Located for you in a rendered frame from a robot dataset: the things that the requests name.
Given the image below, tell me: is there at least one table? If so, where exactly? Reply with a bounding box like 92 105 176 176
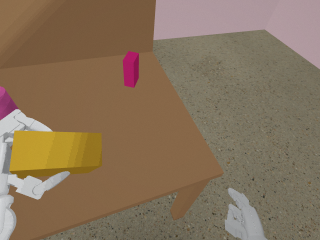
0 0 224 240

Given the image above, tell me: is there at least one robot left forearm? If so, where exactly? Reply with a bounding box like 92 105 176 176
0 194 17 240

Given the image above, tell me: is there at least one right robot hand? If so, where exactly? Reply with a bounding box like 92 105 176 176
224 188 265 240

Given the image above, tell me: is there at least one sponge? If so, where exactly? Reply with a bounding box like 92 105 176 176
9 130 102 178

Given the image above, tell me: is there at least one left robot hand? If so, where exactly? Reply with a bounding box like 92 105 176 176
0 109 70 200

